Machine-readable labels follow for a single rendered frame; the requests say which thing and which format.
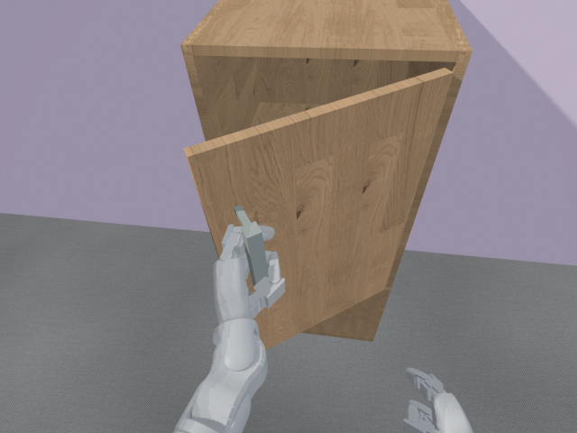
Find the robot left hand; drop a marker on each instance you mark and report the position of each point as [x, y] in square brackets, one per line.
[231, 271]

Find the handle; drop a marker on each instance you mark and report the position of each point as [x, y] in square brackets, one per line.
[254, 246]

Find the cupboard door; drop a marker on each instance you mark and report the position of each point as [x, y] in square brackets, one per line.
[336, 182]

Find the robot right hand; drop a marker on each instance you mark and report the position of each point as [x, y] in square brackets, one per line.
[446, 414]

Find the robot left forearm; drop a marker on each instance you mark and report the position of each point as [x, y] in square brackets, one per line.
[222, 402]

